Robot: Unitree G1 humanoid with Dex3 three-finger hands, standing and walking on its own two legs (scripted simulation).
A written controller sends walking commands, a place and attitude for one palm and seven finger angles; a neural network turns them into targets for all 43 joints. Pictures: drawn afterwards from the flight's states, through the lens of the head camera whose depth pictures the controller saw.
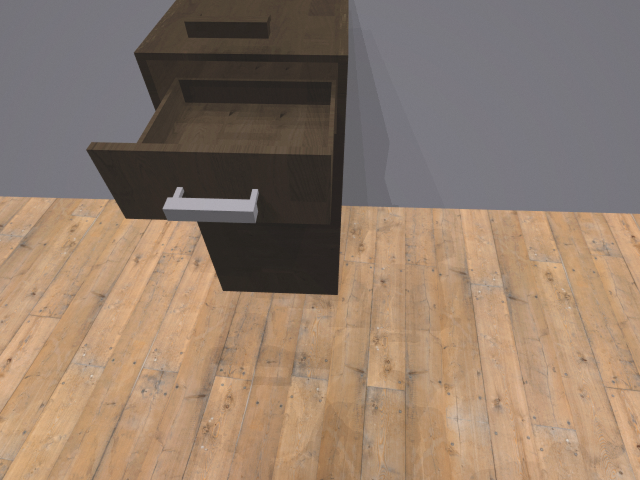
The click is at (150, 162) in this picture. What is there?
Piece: drawer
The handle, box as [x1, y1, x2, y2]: [163, 187, 258, 222]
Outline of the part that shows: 163,207 163,211 168,220 255,222 257,214 256,200 258,191 257,189 252,189 249,200 182,198 181,196 183,193 182,187 177,187 173,196 167,197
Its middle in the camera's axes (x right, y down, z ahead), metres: -0.18 -0.06 +0.65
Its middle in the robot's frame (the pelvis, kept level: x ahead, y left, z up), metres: +0.53 +0.21 +0.02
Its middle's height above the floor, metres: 0.80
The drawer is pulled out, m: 0.30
